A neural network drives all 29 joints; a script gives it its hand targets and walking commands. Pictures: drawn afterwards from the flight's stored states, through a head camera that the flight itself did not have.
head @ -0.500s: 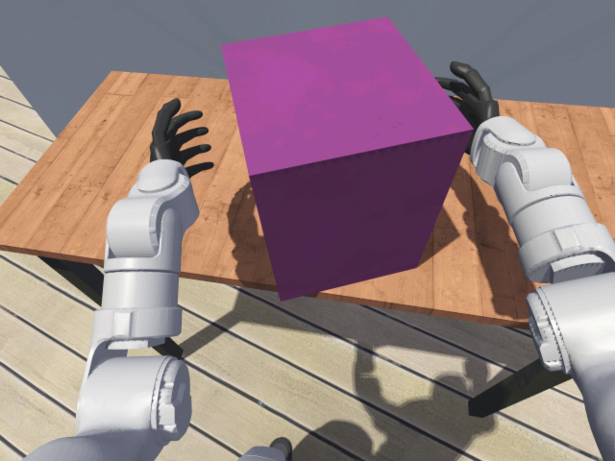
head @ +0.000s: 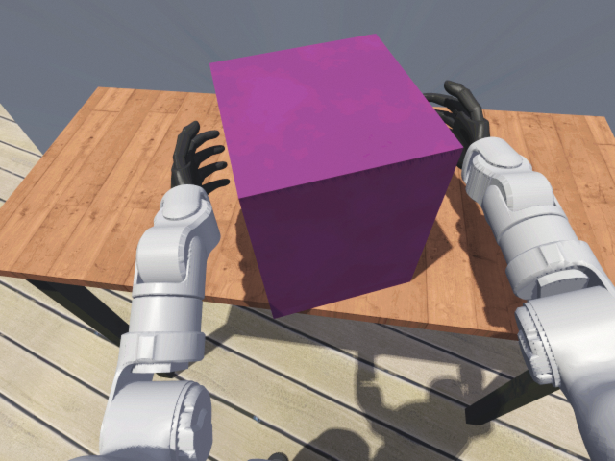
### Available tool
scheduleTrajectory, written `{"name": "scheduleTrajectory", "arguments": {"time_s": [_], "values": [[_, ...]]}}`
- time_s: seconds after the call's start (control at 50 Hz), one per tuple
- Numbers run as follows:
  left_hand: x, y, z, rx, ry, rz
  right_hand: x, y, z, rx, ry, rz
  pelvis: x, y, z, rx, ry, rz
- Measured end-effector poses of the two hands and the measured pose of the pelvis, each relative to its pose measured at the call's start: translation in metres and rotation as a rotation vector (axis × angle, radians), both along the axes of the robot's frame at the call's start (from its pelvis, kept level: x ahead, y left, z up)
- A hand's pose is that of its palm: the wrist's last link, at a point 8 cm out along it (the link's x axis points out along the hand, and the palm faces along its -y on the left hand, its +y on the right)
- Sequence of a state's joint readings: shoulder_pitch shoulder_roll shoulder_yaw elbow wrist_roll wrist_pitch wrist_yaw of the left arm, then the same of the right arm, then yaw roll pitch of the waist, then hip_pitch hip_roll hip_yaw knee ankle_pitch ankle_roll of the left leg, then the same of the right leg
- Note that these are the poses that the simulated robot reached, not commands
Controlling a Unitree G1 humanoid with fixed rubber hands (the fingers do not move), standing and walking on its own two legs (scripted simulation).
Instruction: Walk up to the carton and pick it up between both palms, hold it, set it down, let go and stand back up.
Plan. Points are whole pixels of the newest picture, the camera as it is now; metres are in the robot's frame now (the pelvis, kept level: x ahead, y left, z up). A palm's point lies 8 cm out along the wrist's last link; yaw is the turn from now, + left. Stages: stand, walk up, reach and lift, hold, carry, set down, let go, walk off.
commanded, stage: reach and lift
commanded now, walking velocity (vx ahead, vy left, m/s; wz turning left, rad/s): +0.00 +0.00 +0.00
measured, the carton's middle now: (321, 185) +0.42 +0.06 +0.12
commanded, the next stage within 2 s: none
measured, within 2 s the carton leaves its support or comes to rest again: leaves its support in 1.84 s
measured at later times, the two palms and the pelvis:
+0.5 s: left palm (198, 188) +0.36 +0.20 +0.15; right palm (437, 151) +0.47 -0.08 +0.14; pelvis -0.01 +0.00 +0.00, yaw +1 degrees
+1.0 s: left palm (210, 185) +0.37 +0.19 +0.15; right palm (447, 154) +0.46 -0.09 +0.14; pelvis +0.00 -0.01 +0.00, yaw +1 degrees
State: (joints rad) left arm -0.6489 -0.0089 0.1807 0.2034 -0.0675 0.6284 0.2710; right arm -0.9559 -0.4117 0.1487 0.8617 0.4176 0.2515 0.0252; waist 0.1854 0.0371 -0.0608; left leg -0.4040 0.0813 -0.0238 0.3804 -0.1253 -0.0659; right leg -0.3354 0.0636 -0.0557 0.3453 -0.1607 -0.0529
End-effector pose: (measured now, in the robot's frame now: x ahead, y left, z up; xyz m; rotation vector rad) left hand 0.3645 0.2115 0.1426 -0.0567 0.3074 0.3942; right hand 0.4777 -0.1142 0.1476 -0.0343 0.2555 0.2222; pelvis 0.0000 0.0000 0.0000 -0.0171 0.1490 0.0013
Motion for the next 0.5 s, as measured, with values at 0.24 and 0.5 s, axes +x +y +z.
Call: {"name": "scheduleTrajectory", "arguments": {"time_s": [0.24, 0.5], "values": [[-0.005, -0.003, 0.004, 0.008, -0.022, 0.018, -0.008, 0.041, -0.004, 0.029, -0.014, 0.042, -0.001, 0.003, 0.001, -0.002, -0.011, 0.006], [-0.002, -0.011, 0.005, 0.020, -0.021, 0.038, -0.012, 0.037, -0.006, 0.000, 0.014, -0.009, -0.005, -0.005, 0.000, -0.007, -0.032, 0.019]]}}
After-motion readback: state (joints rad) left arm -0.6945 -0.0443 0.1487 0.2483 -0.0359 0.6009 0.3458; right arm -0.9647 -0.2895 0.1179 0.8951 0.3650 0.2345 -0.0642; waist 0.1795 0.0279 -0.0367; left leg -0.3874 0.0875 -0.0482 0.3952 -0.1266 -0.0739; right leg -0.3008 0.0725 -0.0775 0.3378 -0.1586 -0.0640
